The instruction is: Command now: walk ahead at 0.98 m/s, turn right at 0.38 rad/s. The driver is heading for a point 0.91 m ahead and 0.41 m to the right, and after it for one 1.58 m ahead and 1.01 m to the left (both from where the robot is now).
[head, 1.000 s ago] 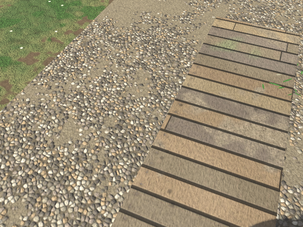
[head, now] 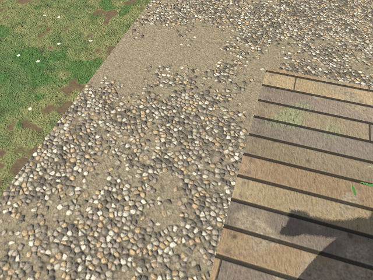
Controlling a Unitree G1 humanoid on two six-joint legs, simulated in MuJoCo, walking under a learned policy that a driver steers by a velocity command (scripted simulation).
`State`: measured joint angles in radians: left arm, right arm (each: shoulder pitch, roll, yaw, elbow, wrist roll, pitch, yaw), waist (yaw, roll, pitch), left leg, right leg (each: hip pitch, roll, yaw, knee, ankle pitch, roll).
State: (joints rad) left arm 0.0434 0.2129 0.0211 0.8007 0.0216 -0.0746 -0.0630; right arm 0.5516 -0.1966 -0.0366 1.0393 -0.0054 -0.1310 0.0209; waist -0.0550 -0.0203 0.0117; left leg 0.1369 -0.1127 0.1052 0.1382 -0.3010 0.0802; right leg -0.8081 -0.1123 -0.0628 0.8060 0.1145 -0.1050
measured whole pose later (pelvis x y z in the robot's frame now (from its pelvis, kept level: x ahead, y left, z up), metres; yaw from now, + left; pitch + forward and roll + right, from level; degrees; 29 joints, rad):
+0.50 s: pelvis +0.49 -0.04 +0.00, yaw -22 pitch +3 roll +1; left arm 0.49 0.28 0.08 0.93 -0.01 -0.09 -0.02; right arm -0.07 -0.23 0.03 0.61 -0.04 -0.09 0.03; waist 0.14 0.00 0.03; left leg -0.71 0.10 -0.07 0.61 0.05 -0.02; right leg 0.10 0.15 0.22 0.25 -0.36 -0.16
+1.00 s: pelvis +0.89 -0.23 -0.03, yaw -49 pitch +1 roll +2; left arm -0.08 0.29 0.01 0.61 0.05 -0.04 -0.09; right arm 0.53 -0.25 -0.03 0.94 -0.02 -0.10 -0.01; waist -0.08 -0.04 0.05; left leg 0.24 0.04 0.31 0.36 -0.46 -0.06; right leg -0.65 0.03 -0.13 0.68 -0.02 -0.19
